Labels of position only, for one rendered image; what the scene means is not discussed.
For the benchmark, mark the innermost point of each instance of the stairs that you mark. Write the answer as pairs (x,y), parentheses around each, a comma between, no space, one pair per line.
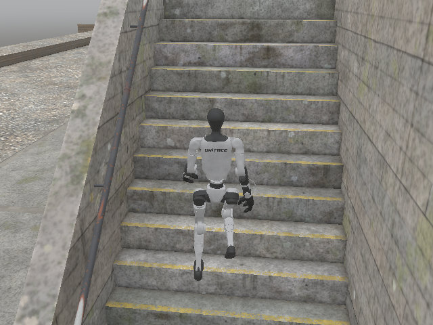
(270,66)

